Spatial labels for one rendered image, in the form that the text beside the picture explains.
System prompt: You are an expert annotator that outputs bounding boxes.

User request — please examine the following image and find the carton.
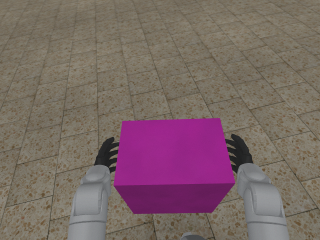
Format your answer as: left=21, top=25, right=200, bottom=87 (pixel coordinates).
left=113, top=118, right=235, bottom=214

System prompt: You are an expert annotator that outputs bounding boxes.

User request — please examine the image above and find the right robot hand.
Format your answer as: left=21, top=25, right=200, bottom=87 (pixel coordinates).
left=225, top=134, right=253, bottom=174

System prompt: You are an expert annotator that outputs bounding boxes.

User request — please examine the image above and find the robot right forearm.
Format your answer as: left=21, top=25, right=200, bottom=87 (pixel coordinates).
left=236, top=163, right=290, bottom=240

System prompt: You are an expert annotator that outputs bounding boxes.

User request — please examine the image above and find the left robot hand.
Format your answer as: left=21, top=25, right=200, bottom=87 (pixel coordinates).
left=94, top=137, right=120, bottom=174

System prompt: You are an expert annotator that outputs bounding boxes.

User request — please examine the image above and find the robot left forearm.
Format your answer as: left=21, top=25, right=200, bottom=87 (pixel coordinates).
left=67, top=164, right=112, bottom=240

